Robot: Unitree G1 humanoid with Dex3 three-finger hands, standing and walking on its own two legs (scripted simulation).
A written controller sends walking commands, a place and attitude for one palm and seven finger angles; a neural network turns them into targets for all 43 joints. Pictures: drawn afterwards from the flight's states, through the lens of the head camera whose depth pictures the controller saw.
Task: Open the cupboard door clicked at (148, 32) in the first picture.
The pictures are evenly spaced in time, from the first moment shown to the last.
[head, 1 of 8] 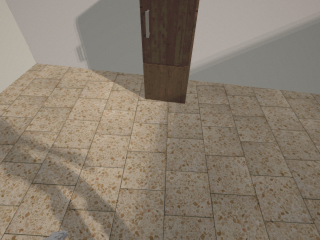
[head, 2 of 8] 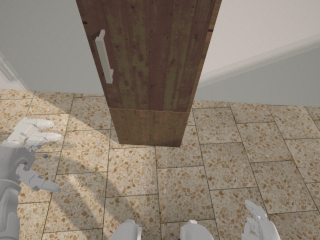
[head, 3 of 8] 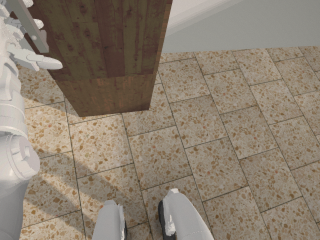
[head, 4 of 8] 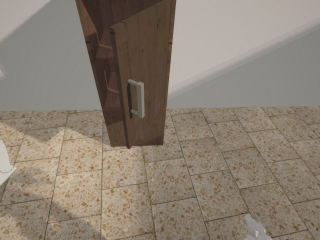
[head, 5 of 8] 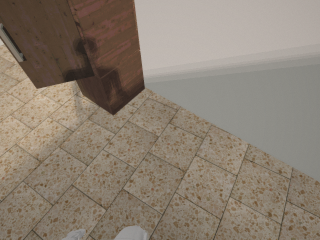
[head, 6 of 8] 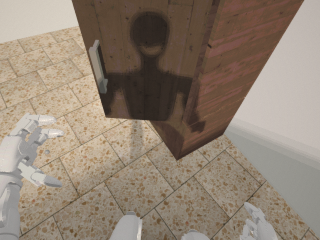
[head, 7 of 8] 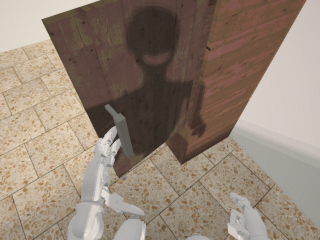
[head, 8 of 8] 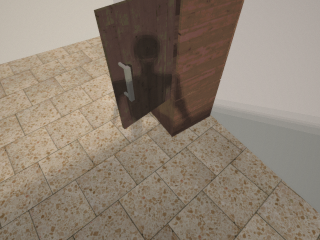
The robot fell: no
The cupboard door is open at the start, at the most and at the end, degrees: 0 101 100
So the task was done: yes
